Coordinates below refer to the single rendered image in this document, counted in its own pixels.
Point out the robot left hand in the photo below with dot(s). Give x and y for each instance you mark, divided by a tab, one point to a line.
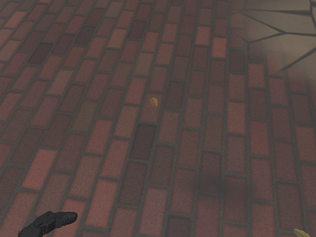
47	222

